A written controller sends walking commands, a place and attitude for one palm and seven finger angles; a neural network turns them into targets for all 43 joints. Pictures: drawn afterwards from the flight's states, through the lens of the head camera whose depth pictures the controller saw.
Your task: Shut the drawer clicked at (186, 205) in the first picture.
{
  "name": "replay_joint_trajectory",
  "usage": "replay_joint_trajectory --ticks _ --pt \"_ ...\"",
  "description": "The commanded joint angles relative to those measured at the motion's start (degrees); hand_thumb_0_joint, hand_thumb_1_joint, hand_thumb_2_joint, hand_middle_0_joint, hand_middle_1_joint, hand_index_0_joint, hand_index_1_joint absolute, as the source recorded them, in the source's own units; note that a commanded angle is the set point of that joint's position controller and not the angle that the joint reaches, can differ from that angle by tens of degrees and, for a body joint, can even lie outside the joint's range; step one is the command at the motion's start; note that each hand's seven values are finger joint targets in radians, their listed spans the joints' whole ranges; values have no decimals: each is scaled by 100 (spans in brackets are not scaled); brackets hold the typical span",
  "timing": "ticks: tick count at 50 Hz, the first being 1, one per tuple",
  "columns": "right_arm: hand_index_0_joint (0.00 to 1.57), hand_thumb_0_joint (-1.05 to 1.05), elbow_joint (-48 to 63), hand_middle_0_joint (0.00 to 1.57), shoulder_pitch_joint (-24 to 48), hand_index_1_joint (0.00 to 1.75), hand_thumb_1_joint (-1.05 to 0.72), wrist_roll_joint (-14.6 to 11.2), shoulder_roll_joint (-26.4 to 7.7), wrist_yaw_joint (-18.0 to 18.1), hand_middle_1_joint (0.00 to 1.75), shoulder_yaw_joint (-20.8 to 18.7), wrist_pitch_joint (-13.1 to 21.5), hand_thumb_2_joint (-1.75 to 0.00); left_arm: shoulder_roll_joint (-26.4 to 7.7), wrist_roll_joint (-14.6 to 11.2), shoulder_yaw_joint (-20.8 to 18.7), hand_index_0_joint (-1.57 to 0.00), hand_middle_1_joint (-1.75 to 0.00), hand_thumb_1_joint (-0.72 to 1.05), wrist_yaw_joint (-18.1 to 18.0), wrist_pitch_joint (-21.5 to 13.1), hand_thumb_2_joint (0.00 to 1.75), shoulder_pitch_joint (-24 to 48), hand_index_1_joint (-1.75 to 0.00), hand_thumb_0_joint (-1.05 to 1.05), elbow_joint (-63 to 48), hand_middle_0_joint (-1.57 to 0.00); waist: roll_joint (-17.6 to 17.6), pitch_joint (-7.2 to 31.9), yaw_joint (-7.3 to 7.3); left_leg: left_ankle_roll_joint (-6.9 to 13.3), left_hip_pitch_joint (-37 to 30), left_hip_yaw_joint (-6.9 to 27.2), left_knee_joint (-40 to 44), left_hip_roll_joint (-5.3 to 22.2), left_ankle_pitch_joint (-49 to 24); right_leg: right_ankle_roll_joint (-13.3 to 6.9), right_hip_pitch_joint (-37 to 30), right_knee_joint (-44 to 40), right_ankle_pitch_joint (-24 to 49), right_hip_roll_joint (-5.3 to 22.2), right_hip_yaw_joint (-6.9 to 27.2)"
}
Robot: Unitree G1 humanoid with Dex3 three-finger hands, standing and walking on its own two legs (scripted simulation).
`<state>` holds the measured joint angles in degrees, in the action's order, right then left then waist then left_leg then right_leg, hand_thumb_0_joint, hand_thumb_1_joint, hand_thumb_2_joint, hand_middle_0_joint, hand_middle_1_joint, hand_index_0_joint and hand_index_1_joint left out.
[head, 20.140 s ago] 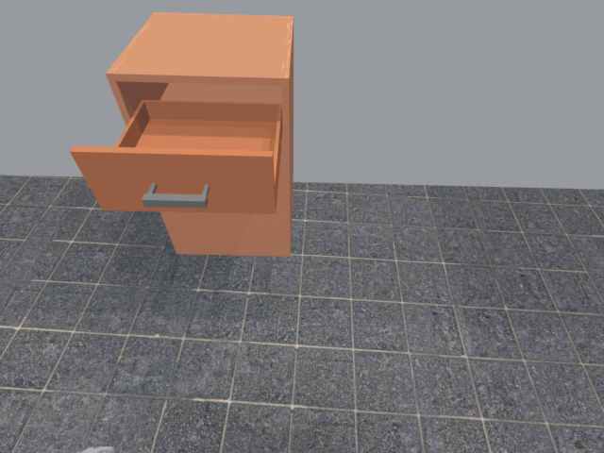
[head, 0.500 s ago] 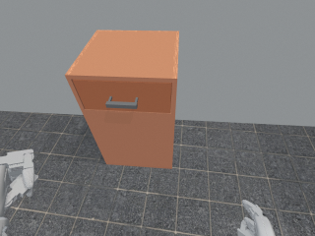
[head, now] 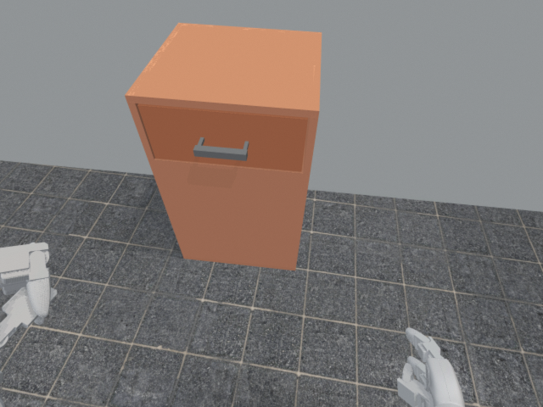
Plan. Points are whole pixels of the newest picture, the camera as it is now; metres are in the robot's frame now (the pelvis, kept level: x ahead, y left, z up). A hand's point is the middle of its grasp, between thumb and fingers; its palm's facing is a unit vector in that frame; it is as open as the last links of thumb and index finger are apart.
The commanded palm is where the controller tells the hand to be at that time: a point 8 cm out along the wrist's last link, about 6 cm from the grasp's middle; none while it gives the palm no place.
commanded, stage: step back with the hand held close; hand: left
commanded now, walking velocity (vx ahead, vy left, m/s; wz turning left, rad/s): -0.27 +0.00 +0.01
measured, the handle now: (222, 147) +0.73 +0.19 -0.09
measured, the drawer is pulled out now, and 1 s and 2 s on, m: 0.00 0.00 0.00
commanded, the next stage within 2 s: stop stepping back and stand still in 0.86 s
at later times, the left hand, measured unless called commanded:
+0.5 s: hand (41, 332) +0.15 +0.23 +0.17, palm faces +0.34 -0.80 -0.49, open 3.2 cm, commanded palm +0.08 +0.28 +0.19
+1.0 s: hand out of the picture +0.08 +0.18 +0.18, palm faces +0.19 -0.83 -0.52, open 3.2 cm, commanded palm +0.01 +0.25 +0.19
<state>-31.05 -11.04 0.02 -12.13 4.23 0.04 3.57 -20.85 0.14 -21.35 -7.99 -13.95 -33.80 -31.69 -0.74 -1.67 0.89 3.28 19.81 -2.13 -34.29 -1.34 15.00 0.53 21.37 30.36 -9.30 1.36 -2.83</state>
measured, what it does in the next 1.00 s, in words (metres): walks backwards: right foot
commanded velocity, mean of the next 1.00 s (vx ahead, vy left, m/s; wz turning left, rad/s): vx -0.35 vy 0.00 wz -0.01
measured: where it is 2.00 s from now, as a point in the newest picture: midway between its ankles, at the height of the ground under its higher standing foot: outside the picture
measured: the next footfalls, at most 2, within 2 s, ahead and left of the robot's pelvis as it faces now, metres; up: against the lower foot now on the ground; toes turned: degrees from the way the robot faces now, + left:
right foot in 0.80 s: -0.17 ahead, -0.14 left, +0.00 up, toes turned +2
left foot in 1.10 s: +0.00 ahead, +0.08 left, +0.00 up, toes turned -1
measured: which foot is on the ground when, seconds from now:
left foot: down 0.00-0.98, up 1.00-1.00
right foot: down 0.00-0.56, up 0.58-0.78, down 0.80-1.00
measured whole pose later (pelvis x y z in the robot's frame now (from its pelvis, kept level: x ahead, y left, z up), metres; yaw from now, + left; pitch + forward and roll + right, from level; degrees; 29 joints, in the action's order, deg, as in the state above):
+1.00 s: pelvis -0.13 -0.03 +0.00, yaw -1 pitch +2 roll -3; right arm -33.5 -8.4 0.3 -9.5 3.0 0.4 5.2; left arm -28.0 -3.2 -23.3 -4.9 -19.0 -36.6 -37.6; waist -0.1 -1.8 -2.1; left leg -0.1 30.8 -0.6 -28.5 3.8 4.4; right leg -0.9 9.3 28.8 -22.0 -4.4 1.3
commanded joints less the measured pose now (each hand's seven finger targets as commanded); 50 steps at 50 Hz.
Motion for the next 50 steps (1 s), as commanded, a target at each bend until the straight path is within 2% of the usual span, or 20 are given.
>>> replay_joint_trajectory --ticks 1,4,8,11,16,18,21,24,26,29,30,32,36,39,41,42,43,44,47,50 --pt "20 0 762 20 333 30 -90 16 -775 49 30 -349 350 -90 -959 -119 -644 -140 -160 90 -144 -396 90 150 -160 0 -1203 -140 157 434 -198 48 935 653 825 363 1313 -223 -816 -878 -832 442 1104" --pt "20 0 762 20 401 30 -90 22 -813 64 30 -336 363 -90 -1004 -104 -692 -140 -160 90 -182 -478 90 85 -160 0 -1317 -140 -228 439 -202 98 1074 888 1269 575 1418 -119 -910 -616 -858 215 762" --pt "20 0 859 20 563 30 -90 24 -831 110 30 -367 416 -90 -1088 46 -922 -140 -160 90 -175 -531 90 70 -160 0 -1348 -140 -1088 591 -70 412 2642 1489 2208 1246 1651 80 -2538 1230 690 -379 406" --pt "20 0 840 20 467 30 -90 9 -820 73 30 -434 447 -90 -1095 -2 -1020 -140 -160 90 -105 -551 90 -185 -160 0 -1311 -140 -413 745 -68 365 2391 1230 1619 1085 922 39 -2420 1109 1131 -324 630" --pt "20 0 675 20 372 30 -90 37 -784 31 30 -429 431 -90 -1095 -92 -963 -140 -160 90 -37 -597 90 -145 -160 0 -1446 -140 -109 1087 -174 146 1543 806 850 642 155 -113 -1768 600 2200 100 1193" --pt "20 0 669 20 356 30 -90 41 -770 26 30 -457 384 -90 -1197 -113 -1000 -140 -160 90 -45 -592 90 -76 -160 0 -1521 -140 145 1152 -212 53 1230 677 534 472 427 -216 -1350 146 1657 342 1462" --pt "20 0 624 20 309 30 -90 12 -677 -9 30 -491 264 -90 -1276 -162 -1034 -140 -160 90 -108 -615 90 -133 -160 0 -1420 -140 627 980 -267 -93 644 487 -155 141 1016 -482 -254 -901 -150 814 1937" --pt "20 0 538 20 297 30 -90 19 -629 -9 30 -470 150 -90 -1256 -228 -1001 -140 -160 90 -197 -649 90 -214 -160 0 -1373 -140 632 954 -311 -169 -161 531 -316 125 640 -553 602 -1182 -755 916 1597" --pt "20 0 597 20 416 30 -90 16 -691 41 30 -453 146 -90 -1244 -198 -996 -140 -160 90 -226 -694 90 -254 -160 0 -1379 -140 117 803 -315 -4 103 895 521 457 930 -279 511 -730 -975 397 1090" --pt "20 0 753 20 634 30 -90 47 -904 128 30 -455 383 -90 -1135 12 -1091 -140 -160 90 -158 -768 90 -61 -160 0 -1539 -140 -1770 676 -190 650 2995 2433 2864 1941 3268 112 -1990 2211 -638 -791 411" --pt "20 0 678 20 516 30 -90 59 -798 138 30 -481 428 -90 -1176 8 -1122 -140 -160 90 -136 -739 90 -58 -160 0 -1471 -140 -1402 728 -195 725 2868 2447 2859 2084 2904 97 -1894 2734 -874 -777 535" --pt "20 0 608 20 462 30 -90 93 -772 83 30 -505 530 -90 -1092 -29 -1044 -140 -160 90 -122 -711 90 -11 -160 0 -1433 -140 -902 617 -129 715 2289 1996 2347 1920 2013 42 -1389 2524 -1447 -693 618" --pt "20 0 263 20 356 30 -90 188 -675 -44 30 -405 693 -90 -850 -245 -558 -140 -160 90 -27 -718 90 -89 -160 0 -1488 -140 -1131 754 -138 250 176 1550 2139 1485 791 -158 -545 184 -1988 -520 274" --pt "20 0 -24 20 194 30 -90 276 -627 -77 30 -357 667 -90 -1085 -230 -583 -140 -160 90 15 -894 90 282 -160 0 -1666 -140 -851 1238 -150 -105 -1395 898 1105 1113 -2045 -308 -223 -1286 -276 -54 681" --pt "20 0 99 20 467 30 -90 271 -724 -17 30 -364 686 -90 -1479 -259 -934 -140 -160 90 23 -968 90 446 -160 0 -1741 -140 -786 1611 -5 -134 -1900 467 900 1068 -2805 -98 -297 -944 545 -49 439" --pt "20 0 139 20 288 30 -90 209 -572 -26 30 -384 612 -90 -1310 -270 -838 -140 -160 90 41 -916 90 332 -160 0 -1695 -140 -593 2025 -132 -151 -2484 228 748 914 -3600 -40 -208 -769 1239 -125 401" --pt "20 0 267 20 322 30 -90 91 -572 -47 30 -416 616 -90 -1325 -336 -825 -140 -160 90 76 -848 90 167 -160 0 -1808 -140 -79 2403 -93 -124 -2761 205 571 886 -3865 185 -360 -583 1643 -213 279" --pt "20 0 432 20 369 30 -90 42 -597 -61 30 -397 599 -90 -1423 -394 -1019 -140 -160 90 110 -823 90 -231 -160 0 -1722 -140 95 2267 -123 -72 -2770 202 552 845 -3419 285 -76 -624 1480 -194 270" --pt "20 0 701 20 717 30 -90 -44 -507 -36 30 -295 444 -90 -1551 -546 -1274 -140 -160 90 142 -739 90 -787 -160 0 -1482 -140 339 1342 -133 -285 -1691 22 241 459 -703 -87 558 -1297 127 445 644" --pt "20 0 527 20 605 30 -90 -5 -442 16 30 -291 272 -90 -1464 -531 -1206 -140 -160 90 34 -548 90 -874 -160 0 -1130 -140 551 521 -197 -464 -1001 165 -1020 163 -201 -778 1251 -1685 -757 1205 1363"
